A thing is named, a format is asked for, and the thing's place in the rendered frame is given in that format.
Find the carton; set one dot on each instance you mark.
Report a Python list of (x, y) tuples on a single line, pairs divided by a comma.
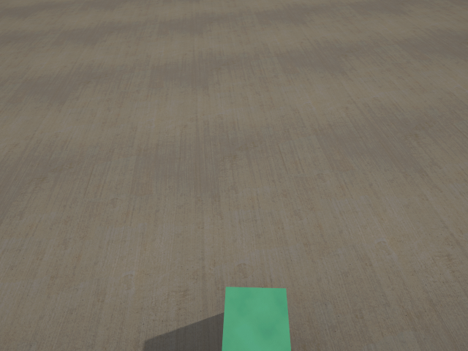
[(256, 319)]

